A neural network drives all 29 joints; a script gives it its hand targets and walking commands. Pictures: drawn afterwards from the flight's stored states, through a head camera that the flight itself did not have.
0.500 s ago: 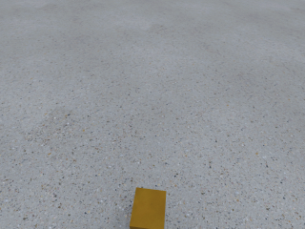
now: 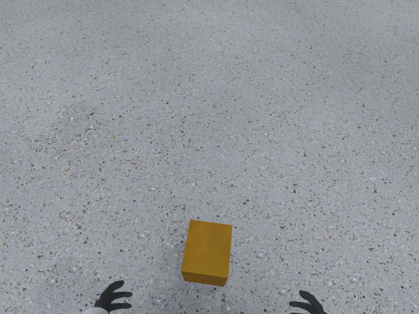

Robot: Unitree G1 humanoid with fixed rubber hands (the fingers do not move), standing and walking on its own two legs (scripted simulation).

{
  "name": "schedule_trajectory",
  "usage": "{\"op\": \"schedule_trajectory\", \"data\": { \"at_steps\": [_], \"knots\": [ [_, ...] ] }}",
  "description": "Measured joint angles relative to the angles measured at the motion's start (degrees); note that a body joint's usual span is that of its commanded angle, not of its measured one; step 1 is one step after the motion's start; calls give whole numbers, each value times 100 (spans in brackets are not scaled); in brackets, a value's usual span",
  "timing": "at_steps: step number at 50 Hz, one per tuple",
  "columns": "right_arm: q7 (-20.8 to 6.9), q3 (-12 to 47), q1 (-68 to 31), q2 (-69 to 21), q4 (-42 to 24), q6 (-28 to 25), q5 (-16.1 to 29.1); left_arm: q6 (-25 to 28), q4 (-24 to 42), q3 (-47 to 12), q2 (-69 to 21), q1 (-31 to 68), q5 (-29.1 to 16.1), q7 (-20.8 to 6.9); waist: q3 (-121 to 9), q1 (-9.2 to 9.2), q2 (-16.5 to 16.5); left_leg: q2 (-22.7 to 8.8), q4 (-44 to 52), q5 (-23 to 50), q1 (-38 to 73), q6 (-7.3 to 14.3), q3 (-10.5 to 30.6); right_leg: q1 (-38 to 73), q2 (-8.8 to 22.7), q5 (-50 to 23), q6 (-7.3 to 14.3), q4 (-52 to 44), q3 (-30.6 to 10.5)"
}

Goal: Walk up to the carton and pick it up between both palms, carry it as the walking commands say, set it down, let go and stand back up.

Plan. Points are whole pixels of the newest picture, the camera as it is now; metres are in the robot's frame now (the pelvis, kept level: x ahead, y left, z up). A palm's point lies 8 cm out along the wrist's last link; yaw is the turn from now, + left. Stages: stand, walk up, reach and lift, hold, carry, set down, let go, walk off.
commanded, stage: reach and lift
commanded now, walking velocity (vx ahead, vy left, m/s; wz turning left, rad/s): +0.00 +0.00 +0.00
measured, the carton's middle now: (207, 254) +0.40 +0.00 -0.64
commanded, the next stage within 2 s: none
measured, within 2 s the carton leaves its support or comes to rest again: neither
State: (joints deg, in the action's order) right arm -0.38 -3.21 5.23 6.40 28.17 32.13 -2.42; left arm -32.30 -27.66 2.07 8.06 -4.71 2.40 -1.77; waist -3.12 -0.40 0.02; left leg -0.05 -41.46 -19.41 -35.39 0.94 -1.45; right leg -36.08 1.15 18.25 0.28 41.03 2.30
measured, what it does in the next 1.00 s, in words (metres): lowers itself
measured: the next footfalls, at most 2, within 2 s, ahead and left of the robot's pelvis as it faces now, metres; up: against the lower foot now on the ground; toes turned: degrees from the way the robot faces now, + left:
none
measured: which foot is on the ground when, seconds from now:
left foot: down 0.00-1.00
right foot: down 0.00-1.00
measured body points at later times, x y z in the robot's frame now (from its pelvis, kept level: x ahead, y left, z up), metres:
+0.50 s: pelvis -0.07 +0.00 -0.06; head +0.08 +0.00 +0.37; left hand +0.25 +0.20 -0.16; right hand +0.23 -0.21 -0.16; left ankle +0.00 +0.11 -0.71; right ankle +0.01 -0.12 -0.71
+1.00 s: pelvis -0.07 +0.00 -0.09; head +0.19 +0.00 +0.28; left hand +0.41 +0.18 -0.19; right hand +0.38 -0.20 -0.19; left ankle +0.00 +0.11 -0.71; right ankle +0.01 -0.12 -0.71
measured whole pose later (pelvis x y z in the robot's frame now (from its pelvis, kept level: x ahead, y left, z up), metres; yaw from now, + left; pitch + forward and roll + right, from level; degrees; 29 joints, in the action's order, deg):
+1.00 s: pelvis -0.07 +0.00 -0.09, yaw +0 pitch +36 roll +0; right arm 7.0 -14.8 -49.2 6.9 45.5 9.6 1.3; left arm -9.0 -52.5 13.9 13.2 53.9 0.6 1.4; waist -1.3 -2.0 -0.5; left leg 0.6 -63.9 -20.1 -79.3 0.1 0.1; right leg -80.0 -0.3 18.6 0.2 63.0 0.2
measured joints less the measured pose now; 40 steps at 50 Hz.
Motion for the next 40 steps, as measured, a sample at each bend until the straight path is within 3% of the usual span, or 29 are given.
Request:
{"op": "schedule_trajectory", "data": {
  "at_steps": [6, 14, 28, 40],
  "knots": [
    [-29, -218, -134, -60, -324, -476, 42, 446, 332, 117, -74, 157, 12, -14, -66, -30, 11, 33, -975, -311, -1046, 6, 52, -1031, 7, 302, -32, 952, -57],
    [34, -290, -823, -14, -427, -384, 189, 383, 298, 232, -202, 909, 65, 86, 164, -63, -10, 40, -1557, -386, -1499, 13, 22, -1514, -20, 360, -43, 1543, -155],
    [328, -613, -3000, 2, 546, -501, 207, 534, -922, 547, 154, 3265, -88, 160, 487, -83, -14, 47, -1998, -186, -2408, -25, 81, -2409, -46, 163, -8, 1972, -146],
    [644, -1013, -4602, -59, 1360, -1350, 286, 1393, -1905, 958, 265, 4920, -102, 252, 448, -132, -26, 42, -2200, -68, -3520, -70, 142, -3508, -104, 31, 2, 2146, -150]
  ]
}}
